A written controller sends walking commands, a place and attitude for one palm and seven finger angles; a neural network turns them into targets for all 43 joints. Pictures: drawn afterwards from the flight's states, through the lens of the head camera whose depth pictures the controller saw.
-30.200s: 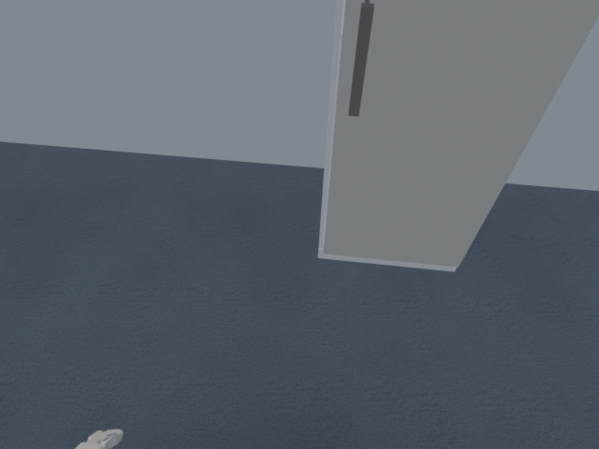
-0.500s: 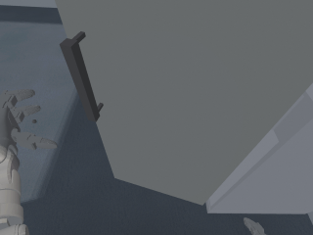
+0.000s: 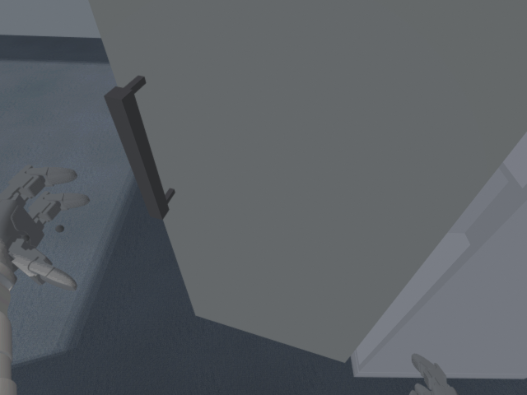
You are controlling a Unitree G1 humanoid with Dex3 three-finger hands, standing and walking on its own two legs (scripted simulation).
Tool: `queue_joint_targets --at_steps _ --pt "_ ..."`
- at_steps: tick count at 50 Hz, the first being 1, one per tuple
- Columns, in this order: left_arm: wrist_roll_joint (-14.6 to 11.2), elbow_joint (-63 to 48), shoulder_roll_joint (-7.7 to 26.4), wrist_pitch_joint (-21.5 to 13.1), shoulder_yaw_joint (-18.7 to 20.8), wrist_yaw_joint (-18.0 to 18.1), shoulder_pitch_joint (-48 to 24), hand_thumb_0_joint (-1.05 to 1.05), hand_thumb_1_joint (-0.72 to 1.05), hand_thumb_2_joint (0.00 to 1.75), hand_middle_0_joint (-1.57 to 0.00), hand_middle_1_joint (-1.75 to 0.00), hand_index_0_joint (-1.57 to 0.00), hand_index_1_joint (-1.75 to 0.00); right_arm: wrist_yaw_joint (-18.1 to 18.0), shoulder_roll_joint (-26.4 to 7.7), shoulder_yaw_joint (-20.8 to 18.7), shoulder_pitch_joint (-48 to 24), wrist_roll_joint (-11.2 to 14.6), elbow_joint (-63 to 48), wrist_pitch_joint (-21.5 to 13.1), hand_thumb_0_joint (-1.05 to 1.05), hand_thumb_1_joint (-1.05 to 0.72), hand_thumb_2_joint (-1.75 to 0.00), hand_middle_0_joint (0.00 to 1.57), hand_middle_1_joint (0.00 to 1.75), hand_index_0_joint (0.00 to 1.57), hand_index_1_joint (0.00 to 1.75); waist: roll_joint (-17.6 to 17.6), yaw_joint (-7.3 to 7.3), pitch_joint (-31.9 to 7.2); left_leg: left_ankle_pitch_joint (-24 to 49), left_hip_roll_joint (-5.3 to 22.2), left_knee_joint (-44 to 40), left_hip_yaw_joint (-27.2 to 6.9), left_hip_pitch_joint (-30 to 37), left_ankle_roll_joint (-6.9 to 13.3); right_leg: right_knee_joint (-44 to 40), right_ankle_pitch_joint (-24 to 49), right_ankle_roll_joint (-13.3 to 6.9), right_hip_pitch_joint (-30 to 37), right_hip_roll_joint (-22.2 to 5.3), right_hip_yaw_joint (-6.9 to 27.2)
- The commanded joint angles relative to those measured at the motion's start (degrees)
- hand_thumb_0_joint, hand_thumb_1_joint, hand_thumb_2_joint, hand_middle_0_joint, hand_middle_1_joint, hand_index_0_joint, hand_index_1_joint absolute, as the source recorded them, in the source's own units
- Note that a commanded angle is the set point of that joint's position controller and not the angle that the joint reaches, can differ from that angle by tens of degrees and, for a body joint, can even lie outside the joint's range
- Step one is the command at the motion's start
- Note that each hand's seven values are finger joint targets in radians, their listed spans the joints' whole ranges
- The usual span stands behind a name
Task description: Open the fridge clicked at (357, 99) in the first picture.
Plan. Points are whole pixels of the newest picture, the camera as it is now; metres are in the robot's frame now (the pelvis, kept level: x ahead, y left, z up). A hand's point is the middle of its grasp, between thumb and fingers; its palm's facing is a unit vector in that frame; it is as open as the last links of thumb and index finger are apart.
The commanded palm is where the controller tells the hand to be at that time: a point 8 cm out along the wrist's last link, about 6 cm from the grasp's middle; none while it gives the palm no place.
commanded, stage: draw the hand back to the body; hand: left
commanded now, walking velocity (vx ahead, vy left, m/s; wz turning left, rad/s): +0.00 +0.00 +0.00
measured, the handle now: (150, 155) +0.45 +0.22 +0.13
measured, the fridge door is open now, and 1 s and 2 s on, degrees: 74 74 74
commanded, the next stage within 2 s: step back with the hand held close in 1.40 s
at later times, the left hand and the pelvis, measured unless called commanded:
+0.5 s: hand (27, 269) +0.23 +0.30 +0.13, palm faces +0.36 -0.90 -0.25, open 13.7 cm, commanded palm +0.18 +0.34 +0.15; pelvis -0.02 +0.00 +0.01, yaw +1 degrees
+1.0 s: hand (22, 262) +0.21 +0.27 +0.18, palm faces +0.45 -0.80 -0.41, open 9.0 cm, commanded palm +0.16 +0.30 +0.20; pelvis +0.02 +0.00 +0.02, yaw -1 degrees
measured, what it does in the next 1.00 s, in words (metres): stands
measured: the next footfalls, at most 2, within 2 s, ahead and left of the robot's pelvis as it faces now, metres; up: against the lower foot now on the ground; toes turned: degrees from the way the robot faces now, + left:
none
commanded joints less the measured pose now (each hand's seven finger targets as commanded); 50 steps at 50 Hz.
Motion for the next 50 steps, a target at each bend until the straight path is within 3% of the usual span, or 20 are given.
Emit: queue_joint_targets --at_steps 1,3,5,6,10,15,16,17,18,19,22,23,24,26,30,34,35,40,43,50 --pt "-6.3 -6.6 23.2 0.4 10.0 -9.7 -6.1 0.0 -0.55 0.2 -0.25 -1.15 -0.25 -1.15 0.3 -10.0 -3.0 -3.7 0.5 -10.6 -4.3 0.0 -0.9 -0.9 0.2 0.3 0.2 0.3 2.5 1.99 -8.2 23.9 -1.1 -5.9 -4.6 6.0 0.2 -3.4 21.5 -1.2 6.0 0.4 3.6" --pt "-7.0 -5.7 23.8 4.1 11.4 -10.8 -3.4 0.0 -0.55 0.2 -0.25 -1.15 -0.25 -1.15 1.3 -10.2 -3.3 -3.6 0.8 -12.5 -4.6 0.0 -0.9 -0.9 0.2 0.3 0.2 0.3 0.4 2.74 -6.1 21.3 -1.5 -6.4 -4.2 3.7 0.2 -3.9 20.1 -0.7 5.0 0.2 3.6" --pt "-7.4 -9.7 19.9 5.8 8.7 -10.5 -0.8 0.0 -0.55 0.2 -0.25 -1.15 -0.25 -1.15 2.3 -9.5 -3.5 -4.0 0.9 -14.4 -5.5 0.0 -0.9 -0.9 0.2 0.3 0.2 0.3 2.0 3.27 -7.1 22.8 -1.3 -6.6 -4.1 5.4 0.1 -3.7 19.7 -0.8 5.2 0.2 2.9" --pt "-8.1 -11.5 20.6 6.2 10.1 -10.1 0.1 0.0 -0.55 0.2 -0.25 -1.15 -0.25 -1.15 2.9 -9.7 -3.7 -3.7 0.9 -15.2 -5.8 0.0 -0.9 -0.9 0.2 0.3 0.2 0.3 1.8 3.43 -8.4 22.1 -1.4 -6.3 -4.2 6.1 0.1 -3.8 19.4 -0.6 4.6 0.3 3.3" --pt "-7.9 -20.2 16.6 4.1 6.3 -7.4 -2.4 0.0 -0.55 0.2 -0.25 -1.15 -0.25 -1.15 3.0 -9.2 -4.0 -4.0 0.8 -15.6 -7.4 0.0 -0.9 -0.9 0.2 0.3 0.2 0.3 1.9 1.74 -9.5 17.0 -1.1 -5.9 -4.0 7.7 0.4 -4.9 13.9 -0.5 3.2 0.9 3.7" --pt "-7.0 -27.2 17.9 2.0 5.9 -5.1 -8.1 0.0 -0.41 0.27 -0.25 -1.07 -0.25 -1.07 1.1 -9.0 -3.6 -5.0 1.0 -13.6 -9.1 0.0 -0.9 -0.9 0.2 0.3 0.2 0.3 5.5 0.64 -8.6 9.5 -0.8 -6.9 -4.8 9.3 0.7 -7.4 5.1 -0.6 2.1 0.8 4.9" --pt "-6.8 -28.6 20.2 2.1 7.5 -4.7 -9.6 0.0 -0.37 0.29 -0.24 -1.04 -0.24 -1.04 0.8 -9.1 -3.4 -5.1 1.1 -13.5 -9.3 0.0 -0.9 -0.9 0.2 0.3 0.2 0.3 6.9 0.73 -9.9 8.9 -0.9 -7.6 -5.3 10.1 0.6 -7.6 4.2 -0.6 2.7 0.7 5.1" --pt "4.8 -33.3 21.8 0.8 5.6 10.4 -12.7 0.0 -0.33 0.31 -0.24 -1.02 -0.24 -1.02 1.7 -7.5 -3.4 -4.4 -1.9 -10.4 -8.7 0.0 -0.9 -0.9 0.2 0.3 0.2 0.3 6.0 2.89 -4.2 6.1 -1.4 -10.0 -6.1 6.9 0.5 -11.1 1.4 -1.3 2.2 -0.5 4.7" --pt "6.0 -31.3 13.9 1.7 1.6 17.6 -6.5 0.0 -0.3 0.32 -0.24 -1.0 -0.24 -1.0 1.6 -7.4 -3.2 -5.0 -2.1 -10.7 -8.8 0.0 -0.9 -0.9 0.2 0.3 0.2 0.3 4.7 1.34 -2.9 1.0 -0.4 -13.5 -7.1 8.0 -0.5 -11.5 -0.1 -1.1 1.6 -0.6 4.1" --pt "6.4 -31.3 7.4 2.9 -2.4 21.5 -0.6 0.0 -0.26 0.34 -0.24 -0.98 -0.24 -0.98 1.3 -6.8 -3.1 -6.0 -2.0 -10.7 -9.2 0.0 -0.9 -0.9 0.2 0.3 0.2 0.3 4.7 1.46 1.1 -3.1 0.3 -15.6 -8.1 7.2 -1.0 -11.1 -0.7 -1.1 1.6 -0.6 3.4" --pt "9.5 -43.4 8.2 2.8 -0.9 30.4 7.0 0.0 -0.15 0.39 -0.24 -0.92 -0.24 -0.92 1.1 -5.9 -2.9 -7.6 -2.1 -9.6 -8.5 0.0 -0.9 -0.9 0.2 0.3 0.2 0.3 12.1 3.37 -3.0 -1.3 0.3 -17.4 -7.3 10.7 -1.0 -11.5 1.9 -1.7 8.0 -1.2 3.6" --pt "10.5 -46.5 9.8 2.4 0.6 32.6 7.2 0.0 -0.12 0.41 -0.24 -0.89 -0.24 -0.89 1.2 -6.0 -2.8 -7.9 -2.0 -9.5 -8.4 0.0 -0.9 -0.9 0.2 0.3 0.2 0.3 12.4 3.69 -4.0 -0.3 0.4 -18.0 -7.4 11.6 -1.1 -11.7 3.1 -1.7 8.9 -1.1 3.6" --pt "11.2 -48.6 8.5 2.0 -0.3 34.3 8.3 0.0 -0.08 0.43 -0.23 -0.87 -0.23 -0.87 1.2 -5.6 -2.8 -8.3 -2.2 -9.2 -8.5 0.0 -0.9 -0.9 0.2 0.3 0.2 0.3 12.3 3.54 -4.3 0.4 0.6 -18.6 -7.3 12.3 -1.2 -11.6 3.8 -1.7 9.8 -1.1 3.4" --pt "12.3 -49.4 9.0 2.2 1.0 36.8 11.5 0.0 -0.01 0.46 -0.23 -0.83 -0.23 -0.83 1.2 -5.8 -3.0 -8.5 -2.4 -8.8 -8.1 0.0 -0.9 -0.9 0.2 0.3 0.2 0.3 5.5 3.78 -3.8 4.6 1.0 -18.9 -6.3 11.3 -0.8 -12.5 5.4 -1.5 12.3 -0.9 3.3" --pt "13.6 -48.1 6.3 3.0 0.0 38.7 15.0 0.0 0.14 0.53 -0.23 -0.75 -0.23 -0.75 1.2 -5.4 -3.6 -9.0 -2.3 -7.6 -6.8 0.0 -0.9 -0.9 0.2 0.3 0.2 0.3 0.7 3.54 -0.8 10.4 1.1 -19.2 -4.2 12.6 -0.4 -13.6 7.8 -1.2 13.6 -0.8 3.3" --pt "14.5 -49.9 2.6 3.4 -3.1 39.0 15.8 0.0 0.28 0.6 -0.22 -0.66 -0.22 -0.66 1.5 -4.8 -3.5 -9.5 -2.2 -7.4 -5.9 0.0 -0.9 -0.9 0.2 0.3 0.2 0.3 4.7 3.39 1.1 13.9 1.0 -19.9 -3.8 15.6 -0.9 -13.8 9.4 -1.2 13.3 -0.8 3.1" --pt "14.6 -50.5 2.5 3.6 -3.5 39.0 17.2 0.0 0.32 0.62 -0.22 -0.64 -0.22 -0.64 1.5 -5.2 -3.7 -9.8 -2.4 -7.4 -5.9 0.0 -0.9 -0.9 0.2 0.3 0.2 0.3 2.4 3.81 0.6 16.8 1.3 -20.0 -4.0 16.2 -0.7 -14.2 11.0 -1.2 14.2 -0.8 2.9" --pt "14.8 -56.5 3.3 3.7 -2.5 39.3 22.4 0.0 0.5 0.71 -0.21 -0.53 -0.21 -0.53 2.0 -4.9 -4.1 -9.9 -2.9 -7.7 -5.5 0.0 -0.9 -0.9 0.2 0.3 0.2 0.3 1.1 4.65 -2.1 25.6 1.3 -19.0 -3.1 18.9 -0.8 -14.1 16.5 -0.9 17.3 -1.1 2.7" --pt "15.1 -60.8 4.9 3.4 -0.2 39.5 25.4 0.0 0.61 0.76 -0.21 -0.47 -0.21 -0.47 2.5 -4.2 -4.1 -9.7 -3.1 -8.0 -5.4 0.0 -0.9 -0.9 0.2 0.3 0.2 0.3 3.0 5.17 -4.1 30.5 1.1 -18.3 -2.7 20.4 -1.3 -13.8 19.9 -0.7 18.4 -1.1 2.7" --pt "14.5 -64.0 2.8 3.5 -0.7 38.9 31.6 0.0 0.86 0.88 -0.2 -0.32 -0.2 -0.32 2.6 -3.3 -4.2 -10.2 -3.0 -8.4 -4.3 0.0 -0.9 -0.9 0.2 0.3 0.2 0.3 2.4 4.96 0.3 30.3 1.3 -18.3 -1.5 19.4 -0.9 -15.4 21.5 -0.6 18.2 -1.3 2.7"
